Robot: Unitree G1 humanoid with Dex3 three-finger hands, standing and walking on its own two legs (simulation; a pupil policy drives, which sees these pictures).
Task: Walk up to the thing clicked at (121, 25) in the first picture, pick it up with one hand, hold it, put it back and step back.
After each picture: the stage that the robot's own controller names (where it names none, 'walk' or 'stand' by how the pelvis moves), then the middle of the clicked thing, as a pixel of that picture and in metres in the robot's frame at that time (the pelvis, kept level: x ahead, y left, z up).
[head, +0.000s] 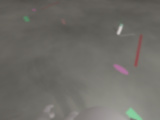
stand; (119, 29) +2.18 -0.68 -0.66
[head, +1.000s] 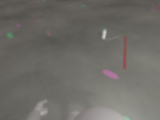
walk; (104, 33) +2.12 -0.17 -0.62
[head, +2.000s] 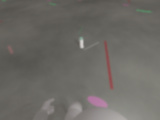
walk; (81, 42) +1.51 +0.29 -0.65
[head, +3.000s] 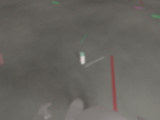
walk; (82, 58) +1.00 +0.23 -0.65
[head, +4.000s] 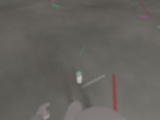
walk; (79, 77) +0.62 +0.19 -0.64
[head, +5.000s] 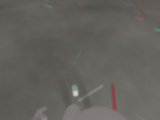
stand; (75, 90) +0.41 +0.18 -0.63
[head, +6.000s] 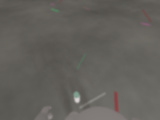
stand; (76, 97) +0.36 +0.16 -0.66
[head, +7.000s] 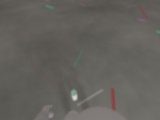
stand; (74, 95) +0.36 +0.19 -0.66
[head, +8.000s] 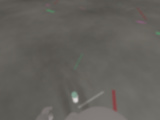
stand; (74, 97) +0.35 +0.19 -0.66
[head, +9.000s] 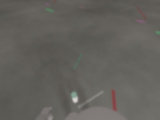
stand; (74, 97) +0.35 +0.19 -0.66
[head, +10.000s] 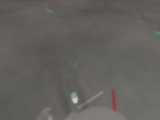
stand; (74, 97) +0.34 +0.19 -0.66
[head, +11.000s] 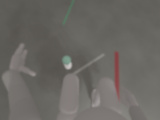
go down; (67, 63) +0.42 +0.20 -0.34
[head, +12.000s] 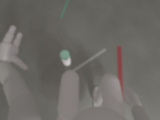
go down; (66, 59) +0.43 +0.21 -0.27
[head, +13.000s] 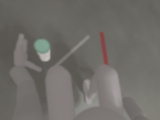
close in; (44, 52) +0.42 +0.25 -0.17
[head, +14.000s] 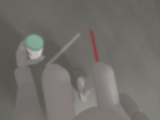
close; (35, 50) +0.42 +0.26 -0.16
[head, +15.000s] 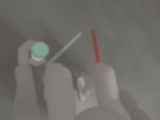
lift; (38, 54) +0.38 +0.25 -0.16
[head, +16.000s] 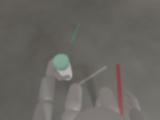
lift; (64, 69) +0.32 +0.18 +0.03
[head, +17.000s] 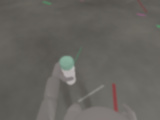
hold; (69, 72) +0.31 +0.16 +0.06
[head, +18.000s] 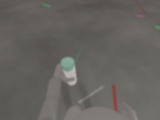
hold; (70, 73) +0.31 +0.15 +0.05
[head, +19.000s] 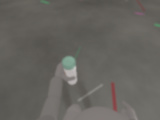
crouch; (70, 72) +0.32 +0.15 +0.03
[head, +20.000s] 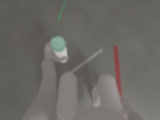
crouch; (61, 52) +0.44 +0.19 -0.05
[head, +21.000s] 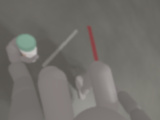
lower; (29, 51) +0.42 +0.27 -0.16
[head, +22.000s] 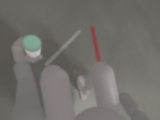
lower; (33, 51) +0.41 +0.27 -0.16
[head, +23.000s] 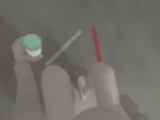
lower; (33, 50) +0.41 +0.27 -0.16
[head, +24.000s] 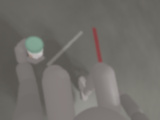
lower; (35, 52) +0.40 +0.27 -0.16
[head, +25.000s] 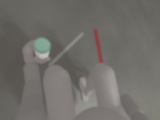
draw back; (42, 52) +0.41 +0.24 -0.15
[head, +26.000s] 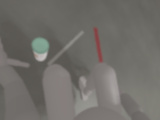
rise; (40, 51) +0.40 +0.25 -0.16
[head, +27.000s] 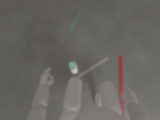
walk; (73, 68) +0.42 +0.18 -0.38
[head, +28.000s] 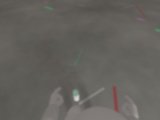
stand; (76, 95) +0.36 +0.15 -0.60
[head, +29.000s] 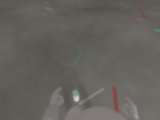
stand; (75, 96) +0.36 +0.16 -0.60
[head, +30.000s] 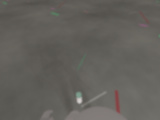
stand; (79, 97) +0.38 +0.14 -0.65
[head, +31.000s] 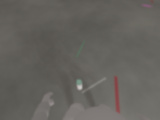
walk; (79, 84) +0.42 +0.14 -0.63
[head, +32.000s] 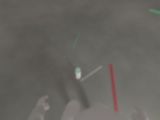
walk; (78, 73) +0.55 +0.15 -0.63
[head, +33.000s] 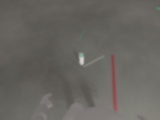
walk; (81, 59) +0.84 +0.19 -0.62
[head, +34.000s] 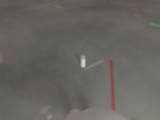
stand; (83, 61) +0.99 +0.17 -0.64
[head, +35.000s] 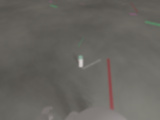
stand; (80, 61) +0.99 +0.20 -0.66
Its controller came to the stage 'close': yes
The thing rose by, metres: 0.68
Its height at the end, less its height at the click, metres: +0.00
